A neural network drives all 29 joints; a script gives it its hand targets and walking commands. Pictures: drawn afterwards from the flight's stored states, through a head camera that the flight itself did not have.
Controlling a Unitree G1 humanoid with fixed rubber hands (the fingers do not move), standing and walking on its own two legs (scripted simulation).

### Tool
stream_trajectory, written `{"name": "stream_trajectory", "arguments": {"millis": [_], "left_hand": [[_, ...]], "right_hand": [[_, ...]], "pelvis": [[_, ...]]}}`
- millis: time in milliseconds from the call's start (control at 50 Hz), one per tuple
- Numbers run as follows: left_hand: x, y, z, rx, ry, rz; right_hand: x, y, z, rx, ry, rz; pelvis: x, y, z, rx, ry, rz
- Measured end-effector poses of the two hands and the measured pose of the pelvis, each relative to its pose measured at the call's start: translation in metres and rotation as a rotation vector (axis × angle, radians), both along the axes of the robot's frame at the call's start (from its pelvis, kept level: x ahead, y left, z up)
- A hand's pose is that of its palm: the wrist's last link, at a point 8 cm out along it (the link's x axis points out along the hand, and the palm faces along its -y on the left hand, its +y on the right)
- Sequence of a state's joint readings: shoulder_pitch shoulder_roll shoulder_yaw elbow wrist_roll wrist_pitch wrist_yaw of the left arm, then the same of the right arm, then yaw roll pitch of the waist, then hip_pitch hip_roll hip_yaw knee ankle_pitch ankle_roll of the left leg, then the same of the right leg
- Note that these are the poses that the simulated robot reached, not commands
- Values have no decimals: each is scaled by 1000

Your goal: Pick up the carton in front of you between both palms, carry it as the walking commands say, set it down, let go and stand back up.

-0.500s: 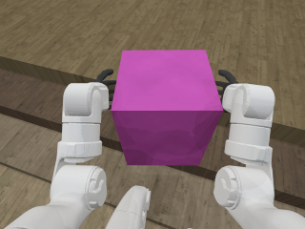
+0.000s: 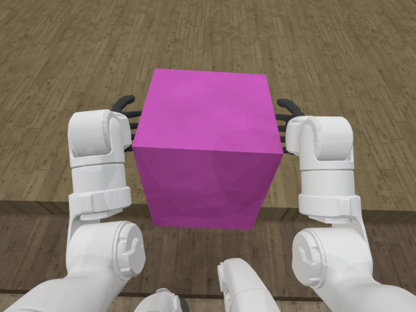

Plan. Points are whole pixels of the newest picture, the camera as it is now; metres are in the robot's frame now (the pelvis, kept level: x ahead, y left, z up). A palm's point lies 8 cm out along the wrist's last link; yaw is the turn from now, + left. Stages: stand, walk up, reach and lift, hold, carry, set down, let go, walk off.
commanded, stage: carry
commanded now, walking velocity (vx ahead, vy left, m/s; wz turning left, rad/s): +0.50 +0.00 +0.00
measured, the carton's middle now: (206, 154) +0.39 -0.03 +0.06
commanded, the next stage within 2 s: none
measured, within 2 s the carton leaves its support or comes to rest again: neither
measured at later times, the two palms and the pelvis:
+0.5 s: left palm out of the picture +0.63 +0.12 +0.27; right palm out of the picture +0.68 -0.18 +0.27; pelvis +0.28 -0.08 +0.13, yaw +2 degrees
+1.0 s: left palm out of the picture +0.99 +0.10 +0.39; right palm out of the picture +0.95 -0.20 +0.38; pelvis +0.59 -0.01 +0.24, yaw +0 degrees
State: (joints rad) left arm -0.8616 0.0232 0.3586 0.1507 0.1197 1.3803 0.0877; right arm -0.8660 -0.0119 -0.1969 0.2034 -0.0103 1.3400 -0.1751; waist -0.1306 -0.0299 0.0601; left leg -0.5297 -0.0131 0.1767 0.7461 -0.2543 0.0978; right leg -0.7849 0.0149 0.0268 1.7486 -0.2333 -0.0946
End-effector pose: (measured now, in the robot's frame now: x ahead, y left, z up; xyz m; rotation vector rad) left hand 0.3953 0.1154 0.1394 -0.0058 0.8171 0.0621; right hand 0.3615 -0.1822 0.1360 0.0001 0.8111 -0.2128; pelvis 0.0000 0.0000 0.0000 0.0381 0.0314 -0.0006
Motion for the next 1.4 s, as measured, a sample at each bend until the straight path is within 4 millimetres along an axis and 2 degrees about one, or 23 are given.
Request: {"name": "stream_trajectory", "arguments": {"millis": [140,240,320,380,440,480,560,620,680,740,800,860,900,940,1000,1040,1140,1280,1340,1400], "left_hand": [[70,12,66,-26,-150,39],[128,6,97,-14,-148,48],[176,1,107,23,-100,70],[200,1,110,68,-47,117],[214,1,115,102,-1,147],[226,1,127,104,11,160],[268,-1,168,85,-51,178],[307,-5,206,85,-135,178],[347,-7,237,98,-186,164],[391,-7,258,112,-189,139],[442,-8,267,104,-163,106],[499,-10,265,88,-120,59],[537,-14,259,66,-83,12],[566,-18,252,42,-38,-20],[594,-19,250,25,19,-28],[611,-17,257,24,28,-25],[659,-4,295,6,-50,-2],[729,9,348,-20,-159,29],[761,8,361,-5,-156,36],[797,2,365,16,-135,39]], "right_hand": [[86,11,75,-18,-150,29],[150,5,111,-38,-146,52],[213,-1,121,-18,-98,88],[260,0,119,16,-46,147],[290,2,121,63,-2,170],[306,2,130,72,9,174],[343,-1,168,72,-54,171],[378,-5,202,84,-137,159],[413,-7,229,88,-189,144],[451,-8,247,84,-192,130],[492,-9,257,77,-165,121],[533,-11,257,53,-121,80],[553,-15,254,26,-82,36],[567,-18,249,5,-36,4],[587,-18,248,0,20,-15],[604,-16,255,5,28,-19],[661,-5,296,7,-51,-15],[747,8,359,-7,-160,24],[784,7,371,-18,-155,49],[823,1,373,-22,-133,71]], "pelvis": [[75,-14,30,-26,13,5],[143,-33,49,-69,16,15],[201,-52,62,-100,53,21],[234,-68,79,-101,45,25],[255,-72,107,-93,28,24],[271,-74,126,-80,22,28],[307,-78,155,-47,16,40],[339,-75,166,-32,21,35],[378,-67,173,-21,18,20],[422,-56,180,-1,15,9],[468,-46,184,21,29,7],[517,-30,189,22,34,0],[546,-19,198,22,13,0],[565,-13,212,17,3,0],[591,-8,238,16,-4,-5],[608,-4,255,9,-5,-14],[654,-2,286,-19,5,-26],[736,-16,307,-35,36,-7],[777,-25,310,-36,45,4],[821,-36,307,-35,48,10]]}}
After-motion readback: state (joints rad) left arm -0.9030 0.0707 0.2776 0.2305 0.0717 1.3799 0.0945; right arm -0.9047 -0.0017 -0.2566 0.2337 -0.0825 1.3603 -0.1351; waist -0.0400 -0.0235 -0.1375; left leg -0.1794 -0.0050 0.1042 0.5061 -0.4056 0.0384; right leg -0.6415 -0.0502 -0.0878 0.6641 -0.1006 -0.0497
